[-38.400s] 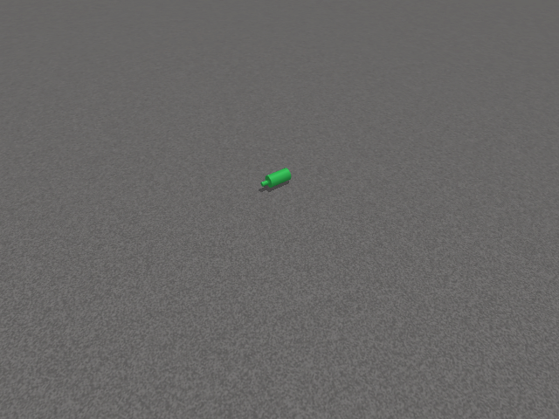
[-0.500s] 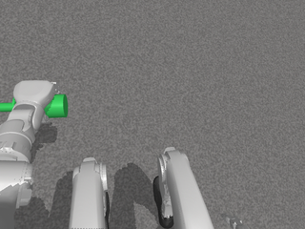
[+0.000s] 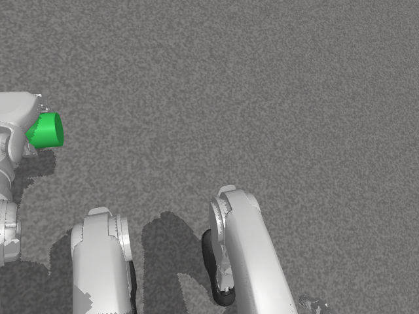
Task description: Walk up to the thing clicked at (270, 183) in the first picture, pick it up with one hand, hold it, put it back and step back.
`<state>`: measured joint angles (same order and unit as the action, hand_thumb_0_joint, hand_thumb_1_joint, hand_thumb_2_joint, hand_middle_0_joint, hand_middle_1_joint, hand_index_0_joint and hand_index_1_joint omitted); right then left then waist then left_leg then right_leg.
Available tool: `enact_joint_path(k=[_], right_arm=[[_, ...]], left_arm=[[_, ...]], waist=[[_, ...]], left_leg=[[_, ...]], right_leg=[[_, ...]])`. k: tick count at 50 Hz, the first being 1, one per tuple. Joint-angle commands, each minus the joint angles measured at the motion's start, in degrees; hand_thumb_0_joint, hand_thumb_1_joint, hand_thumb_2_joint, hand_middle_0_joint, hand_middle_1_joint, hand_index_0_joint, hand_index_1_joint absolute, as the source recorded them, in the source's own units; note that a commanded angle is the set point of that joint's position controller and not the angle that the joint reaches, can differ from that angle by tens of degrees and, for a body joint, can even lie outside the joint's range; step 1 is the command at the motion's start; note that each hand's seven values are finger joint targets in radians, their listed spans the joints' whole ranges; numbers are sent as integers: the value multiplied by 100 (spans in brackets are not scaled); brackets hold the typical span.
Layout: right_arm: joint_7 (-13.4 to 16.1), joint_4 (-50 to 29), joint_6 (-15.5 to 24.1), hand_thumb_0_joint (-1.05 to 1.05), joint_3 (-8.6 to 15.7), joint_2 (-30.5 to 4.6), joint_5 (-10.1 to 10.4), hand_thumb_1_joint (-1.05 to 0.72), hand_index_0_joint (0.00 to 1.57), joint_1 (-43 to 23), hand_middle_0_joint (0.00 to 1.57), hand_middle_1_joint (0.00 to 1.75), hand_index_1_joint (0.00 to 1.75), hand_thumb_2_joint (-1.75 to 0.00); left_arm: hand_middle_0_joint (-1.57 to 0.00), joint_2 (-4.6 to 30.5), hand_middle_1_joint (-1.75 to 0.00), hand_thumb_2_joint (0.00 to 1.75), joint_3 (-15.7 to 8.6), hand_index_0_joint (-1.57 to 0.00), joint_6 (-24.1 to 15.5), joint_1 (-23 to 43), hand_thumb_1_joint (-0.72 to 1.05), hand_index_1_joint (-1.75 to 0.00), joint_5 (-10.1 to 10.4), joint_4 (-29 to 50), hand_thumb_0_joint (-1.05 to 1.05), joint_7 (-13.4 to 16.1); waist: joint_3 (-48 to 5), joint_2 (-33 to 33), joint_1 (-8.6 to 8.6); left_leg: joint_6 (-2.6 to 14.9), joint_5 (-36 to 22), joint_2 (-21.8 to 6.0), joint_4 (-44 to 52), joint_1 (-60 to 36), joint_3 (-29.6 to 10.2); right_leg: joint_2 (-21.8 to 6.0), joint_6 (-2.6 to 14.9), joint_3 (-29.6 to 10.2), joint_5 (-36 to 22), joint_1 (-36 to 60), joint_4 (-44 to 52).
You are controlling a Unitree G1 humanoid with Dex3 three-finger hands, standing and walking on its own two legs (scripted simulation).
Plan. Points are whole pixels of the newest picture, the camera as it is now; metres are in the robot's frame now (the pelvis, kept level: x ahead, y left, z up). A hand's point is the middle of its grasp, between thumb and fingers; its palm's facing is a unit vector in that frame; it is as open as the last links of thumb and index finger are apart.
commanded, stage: crouch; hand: left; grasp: from above
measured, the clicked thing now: (11, 132) +0.49 +0.30 -0.19
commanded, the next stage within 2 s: lower in 0.32 s
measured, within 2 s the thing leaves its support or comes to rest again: neither
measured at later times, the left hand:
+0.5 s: hand (27, 132) +0.49 +0.28 -0.20, palm faces -0.47 -0.02 -0.88, open 9.6 cm
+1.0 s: hand (39, 139) +0.50 +0.28 -0.26, palm faces -0.47 -0.03 -0.88, open 9.6 cm
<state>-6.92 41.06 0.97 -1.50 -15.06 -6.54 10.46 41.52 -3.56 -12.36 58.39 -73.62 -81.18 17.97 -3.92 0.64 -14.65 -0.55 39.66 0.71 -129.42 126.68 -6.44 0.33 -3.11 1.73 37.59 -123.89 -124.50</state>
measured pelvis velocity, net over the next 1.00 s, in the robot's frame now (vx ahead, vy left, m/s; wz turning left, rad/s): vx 0.00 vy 0.00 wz -0.07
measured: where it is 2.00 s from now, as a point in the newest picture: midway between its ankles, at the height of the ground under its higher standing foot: (174, 293)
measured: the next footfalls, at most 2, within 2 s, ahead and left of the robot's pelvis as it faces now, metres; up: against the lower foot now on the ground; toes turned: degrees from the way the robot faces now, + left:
none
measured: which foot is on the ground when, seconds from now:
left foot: down 0.00-1.00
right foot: down 0.00-1.00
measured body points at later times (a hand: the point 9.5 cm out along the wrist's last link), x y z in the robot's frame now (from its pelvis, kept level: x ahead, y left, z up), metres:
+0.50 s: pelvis +0.00 +0.00 -0.03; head +0.26 +0.07 +0.33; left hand +0.51 +0.28 -0.15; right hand +0.03 -0.27 -0.13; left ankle +0.07 +0.12 -0.34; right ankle +0.10 -0.14 -0.34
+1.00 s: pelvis +0.00 +0.00 -0.06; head +0.28 +0.08 +0.29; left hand +0.52 +0.28 -0.21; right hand +0.01 -0.27 -0.14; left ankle +0.07 +0.12 -0.34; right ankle +0.10 -0.14 -0.34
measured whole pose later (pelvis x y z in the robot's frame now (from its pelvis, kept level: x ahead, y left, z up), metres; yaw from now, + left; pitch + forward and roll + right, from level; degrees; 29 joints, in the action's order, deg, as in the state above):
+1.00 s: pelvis +0.00 +0.00 -0.06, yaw -4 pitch +34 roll -11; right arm -8.4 39.2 2.8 -8.9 -16.5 -10.1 9.5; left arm 52.1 -5.8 -15.2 62.9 -78.1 -91.1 25.0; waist 3.0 -2.7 -19.2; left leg -0.8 40.4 1.3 -141.6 135.5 -10.3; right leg 1.4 -3.6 4.5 37.3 -131.3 -133.9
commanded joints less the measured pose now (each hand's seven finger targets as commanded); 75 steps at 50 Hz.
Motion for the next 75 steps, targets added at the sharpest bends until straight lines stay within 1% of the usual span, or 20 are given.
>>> enact_joint_path(k=[1, 3, 4, 7, 9, 11, 16, 21, 28, 35, 38, 43, 47, 51, 62, 63, 70, 71, 74, 75], right_arm=[[48, -81, 36, 0, 393, -1408, -24, -91, 20, 1224, 20, 30, 30, -90], [37, -82, 42, 0, 339, -1400, -46, -91, 20, 1295, 20, 30, 30, -90], [35, -76, 38, 0, 342, -1454, -38, -91, 20, 1265, 20, 30, 30, -90], [33, -73, 36, 0, 317, -1465, -46, -91, 20, 1275, 20, 30, 30, -90], [26, -59, 30, 0, 262, -1460, -70, -91, 20, 1276, 20, 30, 30, -90], [28, -65, 25, 0, 258, -1501, -64, -91, 20, 1293, 20, 30, 30, -90], [15, -96, 16, 0, 183, -1524, -72, -91, 20, 1310, 20, 30, 30, -90], [-1, -84, 12, 0, 125, -1547, -75, -92, 20, 1291, 20, 30, 30, -90], [-18, -126, 15, 0, -5, -1577, -121, -91, 20, 1228, 20, 30, 30, -90], [-29, -177, 37, 0, -78, -1703, -224, -91, 20, 1222, 20, 30, 30, -90], [-44, -152, 72, 0, -88, -1770, -272, -91, 20, 1226, 20, 30, 30, -90], [-66, -142, 132, 0, -167, -1769, -330, -91, 20, 1232, 20, 30, 30, -90], [-91, -142, 187, 0, -223, -1757, -363, -90, 20, 1238, 20, 30, 30, -89], [-94, -171, 246, 0, -286, -1838, -382, -90, 20, 1188, 20, 30, 30, -90], [-129, -281, 323, 0, -395, -2059, -468, -90, 20, 1107, 20, 30, 30, -90], [-145, -284, 354, 0, -402, -2083, -501, -90, 20, 1121, 20, 30, 30, -90], [-169, -292, 418, 0, -505, -2057, -532, -90, 20, 973, 20, 30, 30, -90], [-154, -339, 428, 0, -491, -2138, -545, -90, 20, 953, 20, 30, 30, -90], [-186, -313, 472, 0, -531, -2158, -568, -90, 20, 1009, 20, 30, 30, -90], [-184, -321, 464, 0, -530, -2181, -583, -90, 20, 1005, 20, 30, 30, -90]], left_arm=[[-105, 1660, -61, 62, -197, -108, -78, 2156, 74, -58, 22, 886, 0, 287], [-104, 1542, -61, 62, -172, -107, -60, 1864, 72, -58, -9, 580, 0, 309], [-105, 1766, -60, 62, -252, -108, -113, 2288, 73, -57, 6, 1006, 0, 336], [-106, 1811, -62, 64, -249, -109, -124, 2300, 75, -59, -36, 901, 0, 375], [-106, 1610, -60, 63, -134, -108, -105, 2060, 74, -57, -79, 526, 0, 374], [-105, 1841, -60, 64, -224, -107, -123, 2272, 73, -57, -97, 737, 0, 404], [-106, 1729, -59, 65, -126, -108, -77, 2102, 74, -57, -68, 501, 0, 383], [-108, 1955, -58, 61, -172, -110, -78, 2187, 76, -56, -40, 582, 0, 341], [-108, 1850, -55, 62, -60, -109, -178, 2079, 72, -54, -93, 127, 0, 379], [-111, 2333, -57, 59, -301, -113, -353, 2420, 79, -54, -245, 311, 0, 614], [-111, 2261, -58, 61, -313, -113, -363, 2294, 80, -56, -315, 64, 0, 734], [-110, 2484, -58, 62, -406, -112, -323, 2313, 78, -56, -379, 100, 0, 929], [-107, 2310, -55, 61, -278, -109, -272, 2194, 75, -53, -357, -250, 0, 962], [-106, 2524, -54, 59, -331, -108, -245, 2114, 73, -51, -308, -254, 0, 975], [-110, 2710, -53, 58, -480, -113, -274, 2005, 80, -50, -382, -371, 0, 1175], [-109, 2933, -54, 61, -626, -111, -283, 2003, 78, -52, -426, -347, 0, 1195], [-109, 2788, -54, 60, -365, -112, -286, 2101, 79, -51, -418, -378, 0, 1257], [-108, 2989, -55, 60, -505, -111, -268, 1997, 78, -52, -402, -472, 0, 1290], [-111, 2773, -52, 61, -357, -112, -232, 2023, 78, -50, -406, -499, 0, 1280], [-112, 2944, -53, 61, -479, -114, -239, 1978, 81, -51, -405, -537, 0, 1308]], waist=[[-4098, 1552, -99], [-3946, 1515, -131], [-4159, 1717, -87], [-4112, 1840, -114], [-3852, 1774, -206], [-4031, 1840, -161], [-3834, 1779, -220], [-3847, 1802, -195], [-3412, 1731, -385], [-3682, 2038, -432], [-3396, 2089, -492], [-3631, 2263, -473], [-3285, 1993, -631], [-3394, 1963, -566], [-3068, 2304, -719], [-3065, 2282, -752], [-3014, 2438, -793], [-3049, 2285, -765], [-2877, 2244, -882], [-2917, 2295, -868]], left_leg=[[204, -1088, 46, 1219, -2848, 449], [184, -1151, 40, 1166, -2836, 428], [172, -1131, 35, 1181, -2886, 403], [156, -1063, 21, 1136, -2917, 374], [151, -999, 22, 1104, -2789, 346], [169, -1035, 35, 1044, -2738, 363], [161, -1107, 34, 985, -2694, 325], [180, -1158, 31, 850, -2562, 360], [173, -1105, 25, 677, -2293, 283], [139, -1215, 28, 501, -2456, 262], [114, -1166, 17, 447, -2487, 216], [135, -1352, 7, 319, -2463, 247], [176, -1070, -5, 258, -2152, 226], [186, -1185, -23, 126, -2088, 221], [67, -1575, -56, 26, -2386, 71], [95, -1577, -76, -56, -2345, 104], [97, -1219, -94, 35, -2275, 37], [119, -1227, -101, -24, -2226, 33], [103, -1392, -98, -86, -2212, 34], [90, -1436, -112, -34, -2281, -17]], right_leg=[[130, 497, 503, -1142, 2006, 1142], [113, 488, 536, -1174, 1954, 1072], [112, 507, 542, -1152, 1863, 1009], [121, 518, 592, -1091, 1728, 922], [126, 513, 630, -1053, 1580, 877], [134, 515, 630, -1102, 1669, 841], [135, 506, 678, -1174, 1583, 767], [161, 506, 670, -1243, 1684, 701], [173, 501, 755, -1187, 1427, 554], [191, 497, 836, -1263, 1417, 397], [183, 512, 885, -1193, 1120, 324], [216, 480, 888, -1411, 1357, 228], [251, 471, 917, -1226, 1298, 267], [267, 462, 923, -1338, 1529, 256], [281, 537, 1111, -1563, 1273, 61], [301, 513, 1097, -1615, 1392, 76], [347, 502, 1152, -1366, 1362, 93], [352, 492, 1162, -1398, 1443, 127], [345, 493, 1185, -1532, 1407, 61], [358, 488, 1227, -1540, 1443, 62]])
